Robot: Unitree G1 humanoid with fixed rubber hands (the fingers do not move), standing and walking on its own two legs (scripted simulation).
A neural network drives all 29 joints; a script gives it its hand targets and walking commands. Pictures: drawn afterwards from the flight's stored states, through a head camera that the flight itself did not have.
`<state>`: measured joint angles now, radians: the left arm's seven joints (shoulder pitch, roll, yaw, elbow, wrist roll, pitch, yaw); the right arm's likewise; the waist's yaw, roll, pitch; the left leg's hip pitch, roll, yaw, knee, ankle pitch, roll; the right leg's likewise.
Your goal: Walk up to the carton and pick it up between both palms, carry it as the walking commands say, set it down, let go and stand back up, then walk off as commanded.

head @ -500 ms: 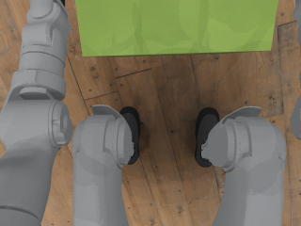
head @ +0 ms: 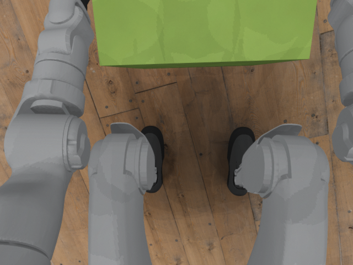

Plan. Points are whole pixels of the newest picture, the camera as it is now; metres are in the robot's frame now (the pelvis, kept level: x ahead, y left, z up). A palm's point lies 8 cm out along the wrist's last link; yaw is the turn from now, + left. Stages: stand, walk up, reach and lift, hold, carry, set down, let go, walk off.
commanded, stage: reach and lift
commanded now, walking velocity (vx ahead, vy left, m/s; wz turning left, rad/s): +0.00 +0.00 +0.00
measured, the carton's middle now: out of the picture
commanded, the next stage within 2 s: none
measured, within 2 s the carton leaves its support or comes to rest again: leaves its support in 1.14 s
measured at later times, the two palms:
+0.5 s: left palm out of the picture +0.54 +0.19 -0.16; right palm out of the picture +0.55 -0.20 -0.16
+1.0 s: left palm out of the picture +0.54 +0.19 -0.16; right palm out of the picture +0.55 -0.20 -0.16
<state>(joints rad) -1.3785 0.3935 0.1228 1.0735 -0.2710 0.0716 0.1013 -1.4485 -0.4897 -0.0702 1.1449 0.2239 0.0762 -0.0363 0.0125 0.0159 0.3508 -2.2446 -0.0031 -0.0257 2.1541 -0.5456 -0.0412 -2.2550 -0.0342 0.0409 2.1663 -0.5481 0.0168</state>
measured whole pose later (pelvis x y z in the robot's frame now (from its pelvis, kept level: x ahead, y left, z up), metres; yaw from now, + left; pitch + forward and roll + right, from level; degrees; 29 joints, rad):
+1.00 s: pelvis -0.01 +0.00 -0.01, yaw +0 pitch +37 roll +1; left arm -1.41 0.35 0.19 1.02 -0.21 0.15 0.08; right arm -1.50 -0.44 -0.09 1.11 0.18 0.15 -0.03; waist 0.01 0.03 0.33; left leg -2.31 -0.01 -0.02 2.15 -0.50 -0.03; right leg -2.31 -0.03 0.05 2.17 -0.51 0.02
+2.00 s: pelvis +0.01 +0.00 +0.07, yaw +0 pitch +46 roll +2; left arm -1.16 0.19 0.41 0.69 0.02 0.38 0.01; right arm -1.26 -0.32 -0.30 0.82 -0.04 0.37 0.04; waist 0.02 0.00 -0.01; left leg -2.20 0.02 -0.01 1.89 -0.50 -0.03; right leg -2.22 -0.01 0.05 1.90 -0.49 0.02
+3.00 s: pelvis +0.02 +0.00 +0.18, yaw -1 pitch +45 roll +2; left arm -0.94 0.08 0.48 0.56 0.13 0.45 -0.07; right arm -1.00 -0.19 -0.40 0.65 -0.16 0.44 0.12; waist 0.03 -0.01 -0.17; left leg -1.85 0.02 0.00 1.48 -0.42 -0.03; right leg -1.88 -0.01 0.05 1.50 -0.41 0.01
